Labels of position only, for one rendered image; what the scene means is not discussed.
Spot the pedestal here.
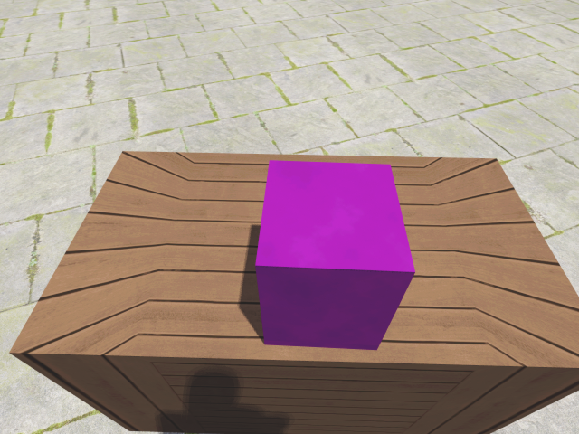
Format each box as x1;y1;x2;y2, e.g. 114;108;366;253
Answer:
9;151;579;434

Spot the carton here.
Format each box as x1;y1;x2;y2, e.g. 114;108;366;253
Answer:
255;160;415;350

